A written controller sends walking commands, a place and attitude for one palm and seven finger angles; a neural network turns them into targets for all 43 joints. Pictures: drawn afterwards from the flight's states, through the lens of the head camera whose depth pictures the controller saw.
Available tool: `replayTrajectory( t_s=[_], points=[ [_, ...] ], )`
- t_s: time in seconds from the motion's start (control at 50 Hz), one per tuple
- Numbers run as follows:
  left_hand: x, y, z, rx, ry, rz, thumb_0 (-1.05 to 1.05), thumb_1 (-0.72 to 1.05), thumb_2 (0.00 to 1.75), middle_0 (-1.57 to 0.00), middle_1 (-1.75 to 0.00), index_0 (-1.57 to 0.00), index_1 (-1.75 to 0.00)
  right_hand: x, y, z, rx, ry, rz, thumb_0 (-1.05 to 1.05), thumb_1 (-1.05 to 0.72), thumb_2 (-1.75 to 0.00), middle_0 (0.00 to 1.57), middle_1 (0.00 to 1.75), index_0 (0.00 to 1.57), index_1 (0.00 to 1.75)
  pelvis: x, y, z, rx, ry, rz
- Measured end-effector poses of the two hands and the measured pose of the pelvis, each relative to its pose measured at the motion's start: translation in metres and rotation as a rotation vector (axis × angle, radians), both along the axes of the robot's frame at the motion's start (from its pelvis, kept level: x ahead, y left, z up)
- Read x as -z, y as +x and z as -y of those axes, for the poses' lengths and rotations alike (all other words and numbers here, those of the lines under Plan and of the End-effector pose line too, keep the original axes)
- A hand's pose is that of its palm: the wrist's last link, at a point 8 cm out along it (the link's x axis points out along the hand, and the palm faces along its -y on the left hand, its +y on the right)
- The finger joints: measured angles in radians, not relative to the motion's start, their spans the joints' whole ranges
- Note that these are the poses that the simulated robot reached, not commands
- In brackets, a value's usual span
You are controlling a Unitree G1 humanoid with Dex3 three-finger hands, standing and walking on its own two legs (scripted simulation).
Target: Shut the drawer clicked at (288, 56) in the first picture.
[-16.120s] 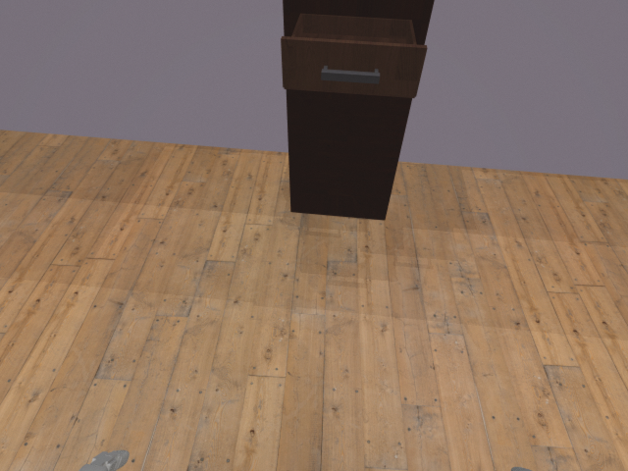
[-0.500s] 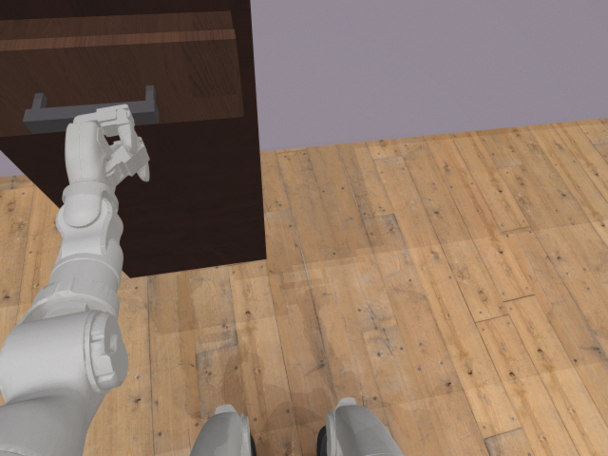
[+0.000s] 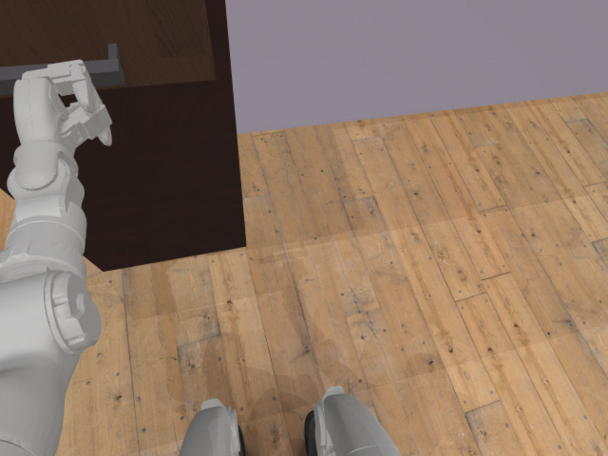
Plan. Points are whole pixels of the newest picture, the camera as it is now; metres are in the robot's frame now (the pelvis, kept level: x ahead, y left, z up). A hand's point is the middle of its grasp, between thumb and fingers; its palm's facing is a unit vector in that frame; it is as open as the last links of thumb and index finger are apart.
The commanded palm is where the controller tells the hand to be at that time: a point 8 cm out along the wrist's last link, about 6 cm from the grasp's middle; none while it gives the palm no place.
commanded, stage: push the drawer shut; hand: left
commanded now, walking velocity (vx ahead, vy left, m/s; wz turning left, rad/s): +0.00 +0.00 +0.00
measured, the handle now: (53, 66) +0.61 +0.25 +0.08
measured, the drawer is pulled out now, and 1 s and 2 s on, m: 0.01 0.00 0.00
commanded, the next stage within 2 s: pull the fist back off the drawer in 0.30 s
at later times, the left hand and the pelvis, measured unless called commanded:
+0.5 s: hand (92, 103) +0.55 +0.20 +0.07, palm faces +0.11 -0.99 -0.04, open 3.4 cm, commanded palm +0.56 +0.22 +0.08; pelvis -0.03 +0.00 -0.02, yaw +0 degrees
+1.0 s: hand (98, 108) +0.53 +0.19 +0.08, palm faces +0.11 -0.99 -0.03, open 3.3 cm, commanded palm +0.50 +0.23 +0.08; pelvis -0.01 +0.01 +0.00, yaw -1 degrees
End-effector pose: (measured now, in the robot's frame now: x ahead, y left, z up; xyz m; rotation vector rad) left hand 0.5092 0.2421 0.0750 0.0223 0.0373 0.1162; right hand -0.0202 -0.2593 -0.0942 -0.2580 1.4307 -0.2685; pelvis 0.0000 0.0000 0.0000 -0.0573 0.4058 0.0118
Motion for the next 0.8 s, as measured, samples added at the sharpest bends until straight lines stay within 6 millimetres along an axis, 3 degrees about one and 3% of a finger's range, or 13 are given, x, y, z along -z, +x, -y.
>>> replayTrajectory(
  t_s=[0.46,0.66,0.8],
  points=[
    [-0.003,0.01,-0.011,0.006,0.019,-0.01,0.08,0.68,0.96,-1.4,-1.6,-1.4,-1.6,0.003,-0.046,-0.006,-0.016,-0.037,-0.046,0.0,-0.9,-0.9,0.2,0.3,0.21,0.3,0.016,-0.028,-0.004,-0.023,-0.03,-0.048],
    [-0.003,0.008,-0.007,0.003,0.013,-0.008,0.09,0.74,0.95,-1.4,-1.6,-1.4,-1.6,0.002,-0.063,-0.012,-0.015,-0.023,-0.059,0.0,-0.9,-0.9,0.2,0.3,0.21,0.3,0.018,-0.036,-0.007,-0.019,-0.032,-0.048],
    [-0.003,0.005,-0.003,-0.006,-0.001,0.005,0.07,0.8,0.93,-1.4,-1.6,-1.4,-1.6,0.002,-0.061,-0.018,-0.001,0.002,-0.056,0.0,-0.9,-0.9,0.2,0.3,0.21,0.3,0.014,-0.032,-0.009,-0.006,-0.026,-0.039]
  ],
)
